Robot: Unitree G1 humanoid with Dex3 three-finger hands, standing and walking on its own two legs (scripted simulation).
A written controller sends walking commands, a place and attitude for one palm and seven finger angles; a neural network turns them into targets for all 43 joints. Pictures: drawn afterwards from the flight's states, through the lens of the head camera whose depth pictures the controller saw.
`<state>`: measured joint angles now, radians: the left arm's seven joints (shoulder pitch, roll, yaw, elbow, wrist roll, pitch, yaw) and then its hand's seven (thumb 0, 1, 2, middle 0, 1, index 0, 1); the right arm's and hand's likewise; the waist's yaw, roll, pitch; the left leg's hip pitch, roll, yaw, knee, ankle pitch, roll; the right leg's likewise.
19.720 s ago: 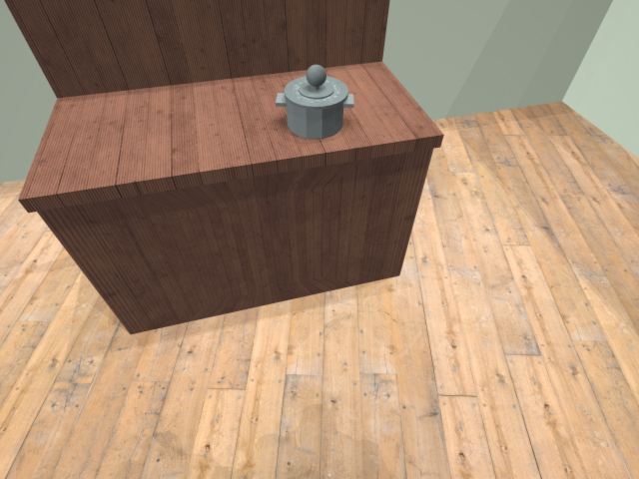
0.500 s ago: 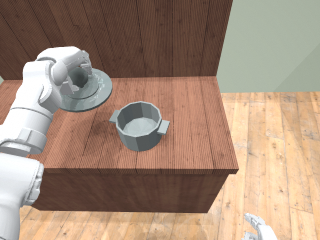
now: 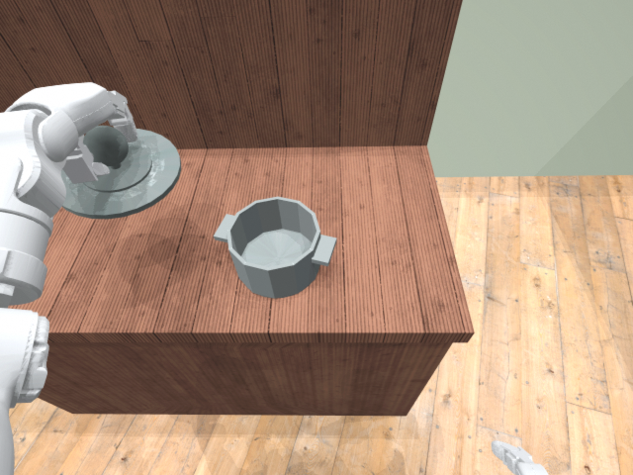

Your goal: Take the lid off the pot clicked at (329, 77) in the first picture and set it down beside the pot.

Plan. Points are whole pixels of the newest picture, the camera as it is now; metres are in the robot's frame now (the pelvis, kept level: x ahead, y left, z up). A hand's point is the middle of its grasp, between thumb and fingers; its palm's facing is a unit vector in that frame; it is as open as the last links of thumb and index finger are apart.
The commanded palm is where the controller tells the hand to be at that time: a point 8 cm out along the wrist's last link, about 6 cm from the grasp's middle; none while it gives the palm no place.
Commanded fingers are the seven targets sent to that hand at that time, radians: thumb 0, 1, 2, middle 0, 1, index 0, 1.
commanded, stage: move the lid sideways beside the pot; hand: left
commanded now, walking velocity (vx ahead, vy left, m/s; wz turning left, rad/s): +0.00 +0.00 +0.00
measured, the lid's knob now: (106, 146) +0.47 +0.28 +0.17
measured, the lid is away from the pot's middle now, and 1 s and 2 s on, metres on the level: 0.20 0.22 0.22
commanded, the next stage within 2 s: lower the lid onto the table in 0.42 s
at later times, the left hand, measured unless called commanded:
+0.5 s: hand (60, 163) +0.43 +0.31 +0.18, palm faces -0.32 -0.02 -0.95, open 8.3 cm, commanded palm +0.43 +0.30 +0.26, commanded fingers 0.00 0.63 1.06 -1.00 -1.08 -0.72 -0.96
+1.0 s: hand (82, 172) +0.45 +0.30 +0.15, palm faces -0.34 -0.03 -0.94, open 8.3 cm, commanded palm +0.44 +0.31 +0.22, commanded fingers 0.00 0.63 1.06 -1.00 -1.08 -0.72 -0.96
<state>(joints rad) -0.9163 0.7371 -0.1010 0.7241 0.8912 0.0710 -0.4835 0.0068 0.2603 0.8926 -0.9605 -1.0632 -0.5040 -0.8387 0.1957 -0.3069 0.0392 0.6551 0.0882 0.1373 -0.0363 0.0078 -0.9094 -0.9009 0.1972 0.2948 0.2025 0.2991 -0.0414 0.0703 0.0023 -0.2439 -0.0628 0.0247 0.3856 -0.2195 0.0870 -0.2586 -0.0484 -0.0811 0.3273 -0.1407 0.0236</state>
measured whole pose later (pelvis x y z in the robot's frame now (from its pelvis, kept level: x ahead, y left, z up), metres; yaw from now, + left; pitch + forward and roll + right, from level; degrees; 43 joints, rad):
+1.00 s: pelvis +0.01 +0.00 +0.00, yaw +0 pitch +7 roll -2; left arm -0.89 0.79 -0.03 0.81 0.91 -0.08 -0.45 0.01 0.27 0.89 -0.97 -1.07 -0.50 -0.84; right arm 0.21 -0.31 0.02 0.67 0.08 0.16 -0.04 0.01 -0.91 -0.90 0.20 0.29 0.20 0.30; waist -0.05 0.06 0.00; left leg -0.29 -0.06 0.02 0.41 -0.24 0.09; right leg -0.29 -0.04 -0.08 0.32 -0.15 0.02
